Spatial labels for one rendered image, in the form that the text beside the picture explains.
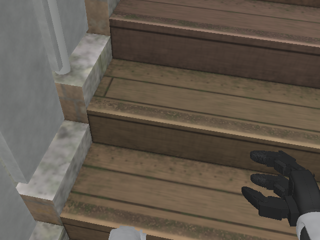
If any robot right hand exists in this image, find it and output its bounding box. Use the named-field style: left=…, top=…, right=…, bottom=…
left=241, top=150, right=320, bottom=227

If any robot left thigh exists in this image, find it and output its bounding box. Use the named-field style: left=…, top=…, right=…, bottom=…
left=109, top=225, right=147, bottom=240

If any robot right forearm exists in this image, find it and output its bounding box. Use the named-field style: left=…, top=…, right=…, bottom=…
left=296, top=212, right=320, bottom=240

